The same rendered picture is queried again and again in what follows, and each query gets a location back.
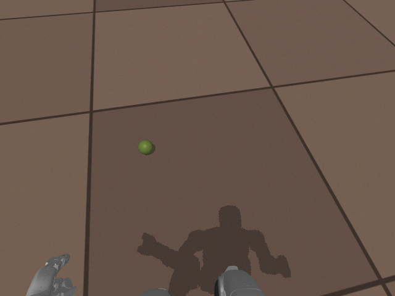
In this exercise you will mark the ball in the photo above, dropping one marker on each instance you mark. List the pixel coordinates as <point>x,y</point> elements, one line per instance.
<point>145,146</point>

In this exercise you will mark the left robot hand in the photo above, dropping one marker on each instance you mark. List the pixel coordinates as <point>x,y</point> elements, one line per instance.
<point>45,282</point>

